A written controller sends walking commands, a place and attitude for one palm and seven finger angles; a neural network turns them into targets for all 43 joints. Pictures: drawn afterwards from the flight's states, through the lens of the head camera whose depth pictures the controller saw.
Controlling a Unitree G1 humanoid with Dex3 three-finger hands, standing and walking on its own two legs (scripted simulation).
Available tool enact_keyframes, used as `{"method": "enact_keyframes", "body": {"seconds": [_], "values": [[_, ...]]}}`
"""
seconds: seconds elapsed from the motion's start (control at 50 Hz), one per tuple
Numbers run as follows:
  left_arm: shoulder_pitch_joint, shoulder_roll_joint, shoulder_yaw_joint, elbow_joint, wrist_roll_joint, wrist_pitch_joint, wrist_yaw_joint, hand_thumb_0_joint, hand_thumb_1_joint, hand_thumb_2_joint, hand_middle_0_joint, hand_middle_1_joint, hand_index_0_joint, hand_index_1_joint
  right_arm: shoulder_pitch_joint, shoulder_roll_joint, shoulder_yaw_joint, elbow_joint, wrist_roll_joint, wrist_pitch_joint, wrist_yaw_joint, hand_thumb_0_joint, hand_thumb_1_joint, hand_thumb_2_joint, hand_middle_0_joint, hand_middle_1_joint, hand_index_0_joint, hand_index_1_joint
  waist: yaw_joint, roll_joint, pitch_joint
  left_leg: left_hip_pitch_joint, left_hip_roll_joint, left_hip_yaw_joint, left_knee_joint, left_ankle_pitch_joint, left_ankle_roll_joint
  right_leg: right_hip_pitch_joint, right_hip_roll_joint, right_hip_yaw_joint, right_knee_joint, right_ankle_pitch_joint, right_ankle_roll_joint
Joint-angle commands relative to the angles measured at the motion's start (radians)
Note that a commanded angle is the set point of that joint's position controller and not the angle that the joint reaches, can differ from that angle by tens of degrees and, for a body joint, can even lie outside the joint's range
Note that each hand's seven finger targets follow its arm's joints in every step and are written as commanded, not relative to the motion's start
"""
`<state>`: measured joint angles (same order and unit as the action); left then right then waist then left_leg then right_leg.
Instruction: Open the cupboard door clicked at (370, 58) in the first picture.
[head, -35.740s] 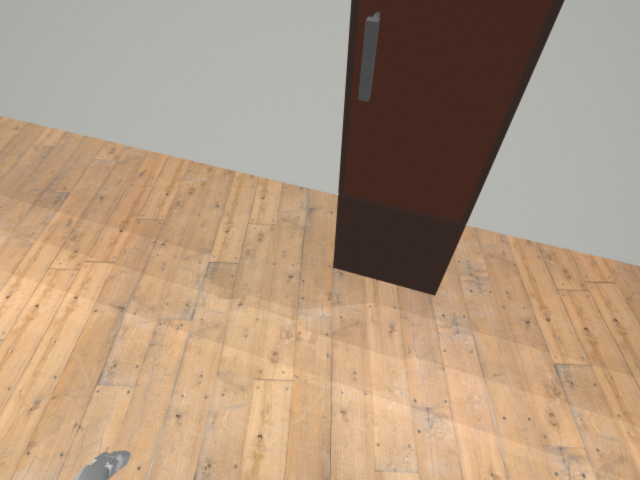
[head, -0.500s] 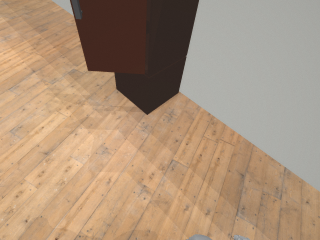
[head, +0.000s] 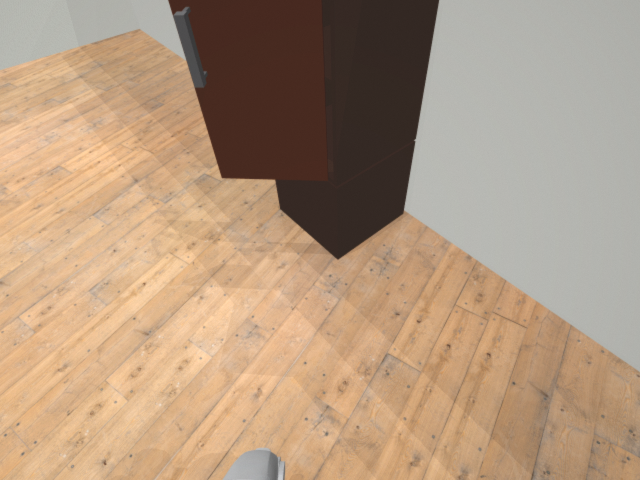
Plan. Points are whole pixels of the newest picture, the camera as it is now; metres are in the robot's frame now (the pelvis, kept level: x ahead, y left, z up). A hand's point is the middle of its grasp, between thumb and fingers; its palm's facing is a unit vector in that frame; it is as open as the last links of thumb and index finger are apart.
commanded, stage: take the last steps up to it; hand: left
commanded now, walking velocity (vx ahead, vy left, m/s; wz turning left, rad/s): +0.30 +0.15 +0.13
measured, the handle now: (193, 48) +1.04 +0.36 +0.08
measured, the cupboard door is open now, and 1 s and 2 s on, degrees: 45 45 45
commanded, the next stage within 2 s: come to a stop and stand still in 1.04 s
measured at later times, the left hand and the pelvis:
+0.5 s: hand (129, 460) +0.19 +0.32 -0.19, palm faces +0.10 -0.98 -0.18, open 7.4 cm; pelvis +0.17 +0.14 -0.01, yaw +1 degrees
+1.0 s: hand (192, 306) +0.46 +0.29 -0.18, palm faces +0.03 -0.98 -0.18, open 7.2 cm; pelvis +0.36 +0.12 -0.02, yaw -2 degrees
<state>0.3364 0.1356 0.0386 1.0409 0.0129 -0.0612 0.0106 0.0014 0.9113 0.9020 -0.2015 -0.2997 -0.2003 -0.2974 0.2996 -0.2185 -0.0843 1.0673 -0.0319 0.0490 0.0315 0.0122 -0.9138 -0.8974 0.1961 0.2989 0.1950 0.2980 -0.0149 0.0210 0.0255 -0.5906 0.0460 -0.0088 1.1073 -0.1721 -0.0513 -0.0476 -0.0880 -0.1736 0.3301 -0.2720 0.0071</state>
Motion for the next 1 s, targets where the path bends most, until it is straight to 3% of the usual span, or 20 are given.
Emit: {"method": "enact_keyframes", "body": {"seconds": [0.0, 0.16, 0.2, 0.22, 0.24, 0.26, 0.28, 0.3, 0.36, 0.44, 0.56, 0.74, 0.78, 0.82, 0.84, 0.86, 0.88, 0.9, 0.92, 0.98], "values": [[0.125, 0.141, 0.029, 0.008, 0.004, -0.028, 0.006, 0.000, 0.900, 0.900, -0.200, -0.300, -0.200, -0.300, -0.101, -0.008, 0.011, -0.081, 0.009, -0.025, 0.011, 0.000, -0.900, -0.900, 0.200, 0.300, 0.200, 0.300, 0.047, -0.160, 0.080, -0.157, 0.033, 0.040, -0.032, 0.039, -0.010, 0.060, -0.246, 0.074, -0.143, 0.343, -0.046], [0.150, 0.170, 0.029, 0.057, 0.023, -0.019, 0.014, 0.000, 0.900, 0.900, -0.200, -0.300, -0.200, -0.300, -0.248, 0.015, 0.036, -0.137, 0.014, -0.054, 0.028, 0.000, -0.900, -0.900, 0.200, 0.300, 0.200, 0.300, 0.062, -0.230, 0.124, 0.026, 0.020, 0.133, -0.431, -0.062, 0.039, 0.037, -0.288, 0.027, -0.069, 0.431, -0.072], [0.116, 0.190, 0.037, 0.052, 0.020, -0.015, 0.013, 0.000, 0.900, 0.900, -0.200, -0.300, -0.200, -0.300, -0.125, -0.008, 0.032, -0.105, 0.011, -0.072, 0.016, 0.000, -0.900, -0.900, 0.200, 0.300, 0.200, 0.300, 0.002, -0.226, 0.054, 0.274, -0.046, 0.183, -0.543, -0.083, 0.068, -0.025, -0.259, -0.018, 0.083, 0.592, -0.057], [0.108, 0.188, 0.037, 0.050, 0.016, -0.013, 0.011, 0.000, 0.900, 0.900, -0.200, -0.300, -0.200, -0.300, 0.028, -0.049, 0.022, -0.058, 0.005, -0.080, 0.007, 0.000, -0.900, -0.900, 0.200, 0.300, 0.200, 0.300, -0.067, -0.165, -0.034, 0.480, -0.059, 0.185, -0.612, -0.038, 0.077, -0.085, -0.224, -0.050, 0.266, 0.573, -0.035], [0.145, 0.139, 0.028, 0.041, 0.009, -0.009, 0.002, 0.000, 0.900, 0.900, -0.200, -0.300, -0.200, -0.300, 0.167, -0.157, -0.003, -0.026, -0.002, -0.087, -0.009, 0.000, -0.900, -0.900, 0.200, 0.300, 0.200, 0.300, -0.109, 0.041, -0.175, 0.738, 0.076, 0.050, -0.593, 0.025, 0.115, -0.251, -0.138, -0.067, 0.501, 0.274, -0.002], [0.155, 0.085, 0.020, 0.010, -0.003, -0.004, -0.005, 0.000, 0.900, 0.900, -0.200, -0.300, -0.200, -0.300, 0.271, -0.255, -0.030, -0.010, -0.002, -0.092, -0.030, 0.000, -0.900, -0.900, 0.200, 0.300, 0.200, 0.300, -0.134, 0.266, -0.284, 0.891, 0.316, -0.327, -0.687, 0.113, 0.213, -0.484, 0.012, -0.035, 0.805, -0.315, 0.025], [0.065, 0.082, 0.017, -0.024, -0.003, 0.003, 0.005, 0.000, 0.900, 0.900, -0.200, -0.300, -0.200, -0.300, 0.268, -0.265, -0.033, -0.005, 0.009, -0.083, -0.046, 0.000, -0.900, -0.900, 0.200, 0.300, 0.200, 0.300, -0.135, 0.222, -0.274, 0.859, 0.366, -0.356, -0.767, 0.165, 0.251, -0.556, 0.004, 0.102, 0.975, -0.332, -0.015], [0.001, 0.081, 0.018, -0.030, -0.002, 0.005, 0.009, 0.000, 0.900, 0.900, -0.200, -0.300, -0.200, -0.300, 0.188, -0.225, -0.021, -0.020, 0.008, -0.089, -0.051, 0.000, -0.900, -0.900, 0.200, 0.300, 0.200, 0.300, -0.107, 0.170, -0.212, 0.743, 0.352, -0.296, -0.794, 0.144, 0.241, -0.579, -0.032, 0.148, 1.052, -0.260, -0.028], [0.000, 0.056, 0.024, 0.000, 0.012, 0.021, -0.009, 0.000, 0.900, 0.900, -0.200, -0.300, -0.200, -0.300, 0.025, -0.079, 0.020, -0.068, 0.005, -0.117, -0.056, 0.000, -0.900, -0.900, 0.200, 0.300, 0.200, 0.300, -0.017, 0.052, -0.017, 0.469, 0.289, -0.113, -0.849, 0.179, 0.209, -0.558, -0.089, 0.173, 0.998, -0.075, -0.015], [0.034, 0.035, 0.027, 0.005, 0.013, 0.046, -0.012, 0.000, 0.900, 0.900, -0.200, -0.300, -0.200, -0.300, 0.042, -0.035, 0.034, -0.040, 0.011, -0.137, -0.058, 0.000, -0.900, -0.900, 0.200, 0.300, 0.200, 0.300, 0.036, 0.081, 0.011, 0.443, 0.235, -0.001, -0.917, 0.290, 0.191, -0.544, -0.060, 0.167, 0.889, 0.025, 0.001], [-0.104, 0.059, 0.038, -0.067, 0.013, 0.060, -0.021, 0.000, 0.900, 0.900, -0.200, -0.300, -0.200, -0.300, 0.079, -0.034, 0.031, -0.036, 0.009, -0.136, -0.057, 0.000, -0.900, -0.900, 0.200, 0.300, 0.200, 0.300, 0.038, 0.017, 0.060, 0.497, 0.225, 0.037, -0.954, 0.301, 0.179, -0.627, -0.046, 0.176, 0.728, 0.152, 0.002], [-0.314, 0.056, 0.008, -0.156, 0.009, 0.038, -0.026, 0.000, 0.900, 0.900, -0.200, -0.300, -0.200, -0.300, 0.244, -0.046, 0.046, 0.054, -0.005, -0.127, -0.063, 0.000, -0.900, -0.900, 0.200, 0.300, 0.200, 0.300, -0.034, 0.029, 0.077, 0.663, 0.230, 0.084, -0.835, 0.617, 0.180, -0.539, 0.017, 0.072, 0.383, 0.062, -0.053], [-0.269, 0.061, 0.007, -0.142, 0.010, 0.034, -0.024, 0.000, 0.900, 0.900, -0.200, -0.300, -0.200, -0.300, 0.247, -0.053, 0.049, 0.068, -0.003, -0.123, -0.065, 0.000, -0.900, -0.900, 0.200, 0.300, 0.200, 0.300, -0.012, 0.061, 0.049, 0.665, 0.220, 0.109, -0.758, 0.783, 0.164, -0.433, 0.063, 0.032, 0.326, 0.018, -0.075], [-0.095, 0.091, 0.019, -0.090, 0.009, 0.020, -0.020, 0.000, 0.900, 0.900, -0.200, -0.300, -0.200, -0.300, 0.217, -0.066, 0.047, 0.067, 0.008, -0.120, -0.066, 0.000, -0.900, -0.900, 0.200, 0.300, 0.200, 0.300, 0.067, 0.051, -0.045, 0.615, 0.183, 0.134, -0.568, 0.861, 0.126, -0.178, 0.101, 0.021, 0.212, 0.084, -0.098], [0.051, 0.138, 0.035, -0.043, 0.012, 0.009, -0.013, 0.000, 0.900, 0.900, -0.200, -0.300, -0.200, -0.300, 0.180, -0.064, 0.045, 0.054, 0.022, -0.123, -0.061, 0.000, -0.900, -0.900, 0.200, 0.300, 0.200, 0.300, 0.131, -0.005, -0.119, 0.434, 0.148, 0.153, -0.381, 0.722, 0.101, 0.097, 0.036, 0.107, 0.186, 0.221, -0.131], [0.197, 0.230, 0.064, -0.001, 0.013, 0.000, -0.002, 0.000, 0.900, 0.900, -0.200, -0.300, -0.200, -0.300, 0.179, -0.033, 0.042, 0.022, 0.035, -0.128, -0.057, 0.000, -0.900, -0.900, 0.200, 0.300, 0.200, 0.300, 0.168, -0.166, -0.224, 0.147, 0.004, 0.215, -0.085, 0.166, 0.053, 0.367, -0.241, 0.474, 0.157, 0.488, -0.253], [0.197, 0.271, 0.061, 0.013, -0.008, 0.001, 0.000, 0.000, 0.900, 0.900, -0.200, -0.300, -0.200, -0.300, 0.162, -0.025, 0.043, 0.011, 0.038, -0.121, -0.057, 0.000, -0.900, -0.900, 0.200, 0.300, 0.200, 0.300, 0.142, -0.185, -0.222, 0.023, -0.057, 0.123, 0.188, -0.435, 0.039, 0.352, -0.398, 0.637, 0.060, 0.630, -0.348], [0.127, 0.228, 0.062, -0.004, -0.007, 0.001, 0.012, 0.000, 0.900, 0.900, -0.200, -0.300, -0.200, -0.300, 0.065, -0.022, 0.040, -0.009, 0.033, -0.115, -0.054, 0.000, -0.900, -0.900, 0.200, 0.300, 0.200, 0.300, 0.136, -0.100, -0.118, -0.040, 0.002, 0.011, 0.196, -0.378, 0.054, 0.247, -0.348, 0.554, 0.035, 0.600, -0.325], [0.056, 0.186, 0.046, -0.019, -0.008, -0.003, 0.018, 0.000, 0.900, 0.900, -0.200, -0.300, -0.200, -0.300, 0.025, 0.006, 0.036, -0.020, 0.026, -0.108, -0.049, 0.000, -0.900, -0.900, 0.200, 0.300, 0.200, 0.300, 0.102, -0.061, -0.011, -0.038, 0.040, -0.005, 0.144, -0.295, 0.050, 0.091, -0.302, 0.451, 0.004, 0.606, -0.270], [-0.050, 0.101, 0.019, -0.032, -0.002, -0.013, 0.016, 0.000, 0.900, 0.900, -0.200, -0.300, -0.200, -0.300, 0.111, 0.070, 0.044, 0.010, 0.016, -0.074, -0.042, 0.000, -0.900, -0.900, 0.200, 0.300, 0.200, 0.300, -0.005, -0.093, 0.005, 0.116, 0.069, 0.026, -0.033, -0.195, 0.025, -0.127, -0.203, 0.230, -0.080, 0.482, -0.182]]}}
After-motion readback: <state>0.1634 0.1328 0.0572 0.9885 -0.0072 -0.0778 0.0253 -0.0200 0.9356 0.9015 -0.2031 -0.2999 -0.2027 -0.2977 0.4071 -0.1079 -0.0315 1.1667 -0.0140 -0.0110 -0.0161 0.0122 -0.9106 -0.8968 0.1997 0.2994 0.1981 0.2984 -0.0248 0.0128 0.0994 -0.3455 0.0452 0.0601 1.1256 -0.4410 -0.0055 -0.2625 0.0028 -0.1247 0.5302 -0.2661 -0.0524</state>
